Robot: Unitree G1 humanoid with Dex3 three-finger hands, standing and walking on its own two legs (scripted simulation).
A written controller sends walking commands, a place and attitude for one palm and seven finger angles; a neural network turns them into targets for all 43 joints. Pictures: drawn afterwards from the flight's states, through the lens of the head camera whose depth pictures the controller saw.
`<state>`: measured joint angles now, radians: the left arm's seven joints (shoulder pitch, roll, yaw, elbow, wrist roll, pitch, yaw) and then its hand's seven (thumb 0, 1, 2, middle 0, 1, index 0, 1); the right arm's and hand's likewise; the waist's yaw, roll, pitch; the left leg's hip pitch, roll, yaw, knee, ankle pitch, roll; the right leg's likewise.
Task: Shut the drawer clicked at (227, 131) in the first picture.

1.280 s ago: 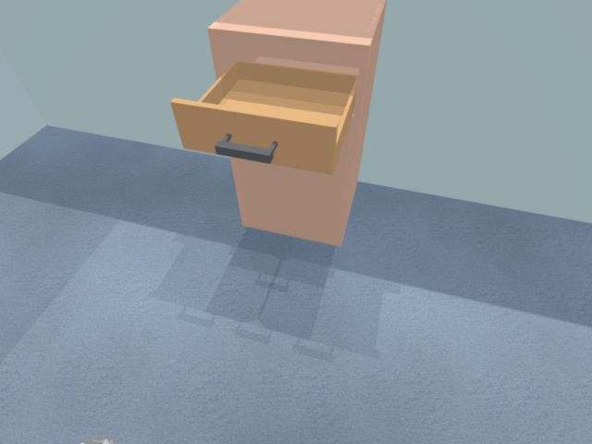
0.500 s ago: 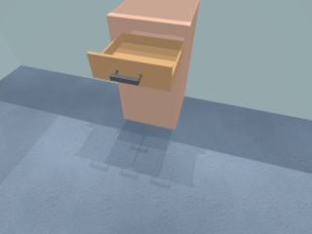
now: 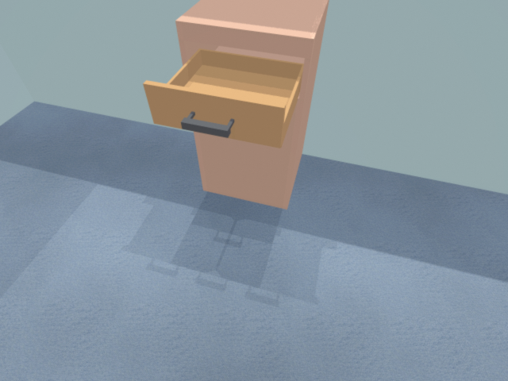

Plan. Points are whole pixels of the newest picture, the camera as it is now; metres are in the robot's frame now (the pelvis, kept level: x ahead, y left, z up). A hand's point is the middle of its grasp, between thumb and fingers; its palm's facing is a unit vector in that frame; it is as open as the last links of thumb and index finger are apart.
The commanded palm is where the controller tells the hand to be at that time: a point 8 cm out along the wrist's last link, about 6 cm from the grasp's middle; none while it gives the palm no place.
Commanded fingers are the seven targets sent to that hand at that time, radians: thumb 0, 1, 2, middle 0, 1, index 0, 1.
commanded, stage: look at it before walking up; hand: left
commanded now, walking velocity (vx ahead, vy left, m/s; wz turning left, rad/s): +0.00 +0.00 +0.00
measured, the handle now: (208, 123) +0.78 +0.18 -0.06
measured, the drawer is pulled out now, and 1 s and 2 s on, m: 0.29 0.29 0.29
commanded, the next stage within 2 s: turn to face it in 0.46 s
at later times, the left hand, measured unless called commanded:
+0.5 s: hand out of the picture +0.08 +0.24 -0.16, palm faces -0.02 -0.95 -0.33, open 7.4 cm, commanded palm none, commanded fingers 0.00 0.90 0.90 -0.20 -0.30 -0.20 -0.30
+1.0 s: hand out of the picture +0.07 +0.20 -0.18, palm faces -0.11 -0.96 -0.25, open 7.4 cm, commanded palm none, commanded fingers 0.00 0.90 0.90 -0.20 -0.30 -0.20 -0.30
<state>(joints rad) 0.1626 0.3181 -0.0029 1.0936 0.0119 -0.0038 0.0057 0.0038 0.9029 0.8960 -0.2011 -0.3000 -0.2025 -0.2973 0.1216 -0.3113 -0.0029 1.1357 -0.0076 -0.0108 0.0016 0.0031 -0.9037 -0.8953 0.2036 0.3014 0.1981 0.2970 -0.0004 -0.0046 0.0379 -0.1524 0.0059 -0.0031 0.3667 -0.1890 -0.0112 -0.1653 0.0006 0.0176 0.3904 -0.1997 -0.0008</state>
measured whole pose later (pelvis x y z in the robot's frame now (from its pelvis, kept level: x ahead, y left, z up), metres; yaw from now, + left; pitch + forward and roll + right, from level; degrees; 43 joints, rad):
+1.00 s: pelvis +0.00 +0.00 -0.01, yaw -6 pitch -1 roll +1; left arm 0.22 0.23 0.02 1.02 0.01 0.04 0.01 0.00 0.90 0.90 -0.20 -0.30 -0.20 -0.30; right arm 0.18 -0.23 -0.03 1.07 -0.01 0.01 -0.02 0.00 -0.91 -0.90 0.20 0.30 0.20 0.30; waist 0.00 0.00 0.05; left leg -0.21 0.05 0.10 0.52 -0.29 -0.02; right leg -0.26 0.05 0.12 0.55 -0.26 -0.01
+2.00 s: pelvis +0.20 +0.02 -0.02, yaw -9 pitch -2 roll -1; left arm 0.14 0.12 0.05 0.97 0.02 -0.06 0.01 0.00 0.91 0.90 -0.20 -0.30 -0.20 -0.30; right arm 0.45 -0.10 -0.04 1.18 -0.02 -0.02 -0.01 0.00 -0.91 -0.90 0.20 0.30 0.20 0.30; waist -0.05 0.02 0.08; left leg -0.35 0.04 0.05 1.20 -0.41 0.04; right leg -0.32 -0.02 -0.17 0.60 -0.25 -0.06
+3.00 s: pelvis +0.36 +0.06 -0.02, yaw -8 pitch -2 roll +0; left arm 0.16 0.17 0.06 1.04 0.02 0.05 0.04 0.00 0.92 0.90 -0.20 -0.30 -0.20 -0.30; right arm 0.23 -0.15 -0.06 1.06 -0.01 0.02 -0.03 0.00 -0.91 -0.90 0.20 0.30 0.19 0.30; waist 0.00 -0.03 0.08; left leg -0.23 0.02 0.09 0.55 -0.27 0.00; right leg -0.35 -0.08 -0.10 0.59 -0.24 0.00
